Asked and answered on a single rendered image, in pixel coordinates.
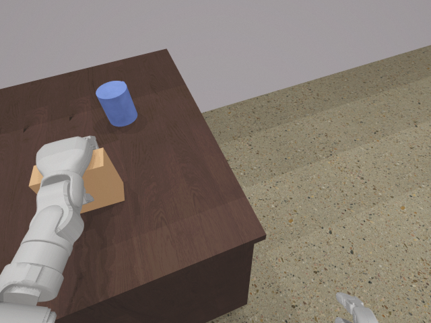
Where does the sponge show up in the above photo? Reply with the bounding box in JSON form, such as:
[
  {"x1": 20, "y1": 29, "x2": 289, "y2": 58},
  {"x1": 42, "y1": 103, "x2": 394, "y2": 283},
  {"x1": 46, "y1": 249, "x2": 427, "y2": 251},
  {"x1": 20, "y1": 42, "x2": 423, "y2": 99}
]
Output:
[{"x1": 29, "y1": 148, "x2": 125, "y2": 213}]

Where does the left robot upper arm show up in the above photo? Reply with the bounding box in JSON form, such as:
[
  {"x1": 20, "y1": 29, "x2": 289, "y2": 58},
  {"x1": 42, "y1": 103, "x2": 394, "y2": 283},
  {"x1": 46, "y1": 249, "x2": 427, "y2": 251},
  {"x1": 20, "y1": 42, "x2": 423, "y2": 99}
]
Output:
[{"x1": 0, "y1": 301, "x2": 57, "y2": 323}]

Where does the table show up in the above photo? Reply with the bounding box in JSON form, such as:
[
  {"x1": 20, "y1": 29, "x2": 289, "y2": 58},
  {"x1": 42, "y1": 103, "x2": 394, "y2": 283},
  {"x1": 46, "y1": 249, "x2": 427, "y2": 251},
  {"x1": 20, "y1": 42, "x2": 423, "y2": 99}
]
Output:
[{"x1": 0, "y1": 49, "x2": 266, "y2": 323}]

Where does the left robot hand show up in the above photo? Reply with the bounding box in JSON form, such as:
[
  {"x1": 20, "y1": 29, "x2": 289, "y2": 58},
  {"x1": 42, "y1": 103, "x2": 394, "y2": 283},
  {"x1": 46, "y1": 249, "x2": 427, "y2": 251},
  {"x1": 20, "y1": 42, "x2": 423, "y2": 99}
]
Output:
[{"x1": 36, "y1": 136, "x2": 99, "y2": 205}]

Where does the left robot forearm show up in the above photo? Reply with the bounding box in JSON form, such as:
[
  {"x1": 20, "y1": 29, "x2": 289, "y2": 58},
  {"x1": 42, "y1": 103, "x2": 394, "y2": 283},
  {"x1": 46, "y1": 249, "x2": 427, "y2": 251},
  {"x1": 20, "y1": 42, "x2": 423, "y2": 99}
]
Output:
[{"x1": 0, "y1": 170, "x2": 84, "y2": 306}]

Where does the right robot hand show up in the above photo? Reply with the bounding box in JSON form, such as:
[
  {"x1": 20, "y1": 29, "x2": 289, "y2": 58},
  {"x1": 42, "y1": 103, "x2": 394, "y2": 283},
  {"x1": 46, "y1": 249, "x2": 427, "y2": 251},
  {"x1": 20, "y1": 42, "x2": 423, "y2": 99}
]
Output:
[{"x1": 335, "y1": 292, "x2": 378, "y2": 323}]

